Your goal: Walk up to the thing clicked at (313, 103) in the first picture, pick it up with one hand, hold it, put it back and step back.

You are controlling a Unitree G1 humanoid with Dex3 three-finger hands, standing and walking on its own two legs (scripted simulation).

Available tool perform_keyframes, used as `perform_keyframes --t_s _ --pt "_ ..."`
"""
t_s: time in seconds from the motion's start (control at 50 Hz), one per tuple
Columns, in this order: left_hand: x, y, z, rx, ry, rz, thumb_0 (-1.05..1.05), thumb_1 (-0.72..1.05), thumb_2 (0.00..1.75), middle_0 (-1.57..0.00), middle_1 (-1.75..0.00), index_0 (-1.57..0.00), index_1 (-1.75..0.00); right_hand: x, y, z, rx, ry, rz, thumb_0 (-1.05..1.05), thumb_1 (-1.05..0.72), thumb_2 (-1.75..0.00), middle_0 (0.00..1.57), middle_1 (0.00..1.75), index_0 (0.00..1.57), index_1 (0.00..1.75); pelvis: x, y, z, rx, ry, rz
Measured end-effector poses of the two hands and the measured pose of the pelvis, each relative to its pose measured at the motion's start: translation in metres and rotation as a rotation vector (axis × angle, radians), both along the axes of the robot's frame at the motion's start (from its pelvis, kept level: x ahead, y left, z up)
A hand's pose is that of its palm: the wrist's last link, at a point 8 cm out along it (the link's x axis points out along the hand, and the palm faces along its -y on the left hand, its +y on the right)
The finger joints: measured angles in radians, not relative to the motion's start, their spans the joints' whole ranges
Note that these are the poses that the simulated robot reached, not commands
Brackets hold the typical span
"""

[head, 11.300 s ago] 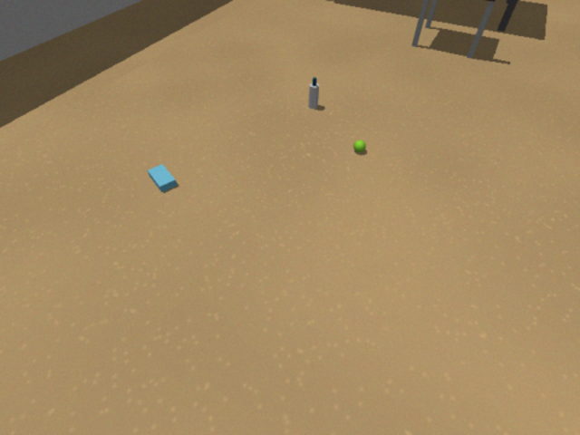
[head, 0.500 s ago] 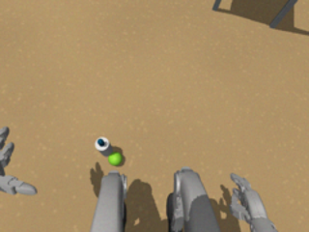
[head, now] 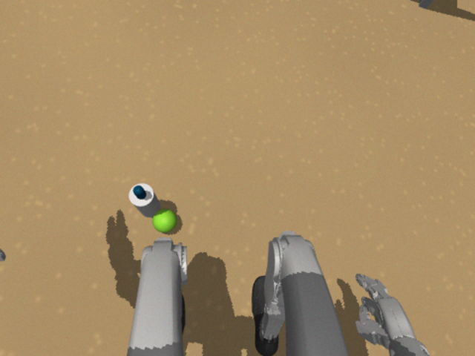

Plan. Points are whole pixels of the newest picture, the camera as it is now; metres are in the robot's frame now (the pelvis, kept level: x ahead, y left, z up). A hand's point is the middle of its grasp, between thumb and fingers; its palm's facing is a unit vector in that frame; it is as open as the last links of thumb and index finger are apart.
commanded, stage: go down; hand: left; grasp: from the side
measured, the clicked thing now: (144, 199) +0.44 +0.21 -0.37
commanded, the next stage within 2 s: approach in 1.02 s
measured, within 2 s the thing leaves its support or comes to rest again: neither
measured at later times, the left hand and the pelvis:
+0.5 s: hand out of the picture +0.36 +0.38 -0.06, palm faces +0.15 -0.98 -0.13, open 17.4 cm; pelvis -0.01 +0.00 -0.05, yaw +0 degrees
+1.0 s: hand out of the picture +0.37 +0.39 -0.07, palm faces +0.13 -0.99 -0.11, open 17.4 cm; pelvis -0.01 +0.01 -0.07, yaw -1 degrees
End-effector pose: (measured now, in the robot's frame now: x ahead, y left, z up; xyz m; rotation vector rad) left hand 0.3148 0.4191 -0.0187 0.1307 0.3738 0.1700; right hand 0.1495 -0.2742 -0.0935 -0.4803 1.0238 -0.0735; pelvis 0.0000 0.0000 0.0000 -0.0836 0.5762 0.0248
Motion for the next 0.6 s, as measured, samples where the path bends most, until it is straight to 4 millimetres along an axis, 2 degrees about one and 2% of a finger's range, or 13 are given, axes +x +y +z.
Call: perform_keyframes --t_s 0.16,0.32,0.6 --pt "0.0 0.007 -0.011 -0.008 -0.054 0.006 -0.02 -0.54 0.05 -0.06 -0.07 -0.05 -0.07 0.001 0.004 -0.022 0.006 0.012 0.037 0.01 -0.91 -0.9 0.21 0.3 0.2 0.3 -0.005 0.0 -0.019 -0.001 -0.002 0.004" --pt "0.011 0.006 -0.022 -0.005 -0.098 -0.019 -0.02 -0.53 0.06 -0.06 -0.06 -0.05 -0.06 -0.004 0.002 -0.043 0.002 0.023 0.061 0.01 -0.91 -0.9 0.21 0.3 0.2 0.3 -0.011 -0.002 -0.04 -0.002 -0.015 0.003" --pt "0.017 0.017 -0.035 -0.024 -0.117 -0.014 -0.02 -0.52 0.07 -0.05 -0.06 -0.04 -0.07 -0.025 -0.002 -0.06 -0.014 0.088 0.045 0.01 -0.91 -0.9 0.21 0.3 0.2 0.3 -0.013 -0.001 -0.058 -0.01 -0.013 -0.001"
